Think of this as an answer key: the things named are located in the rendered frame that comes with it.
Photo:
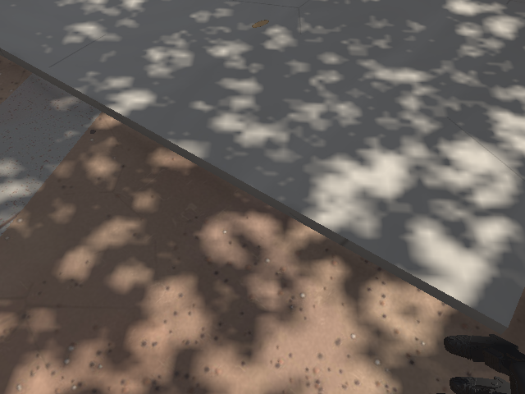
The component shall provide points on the robot right hand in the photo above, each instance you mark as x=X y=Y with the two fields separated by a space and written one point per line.
x=497 y=353

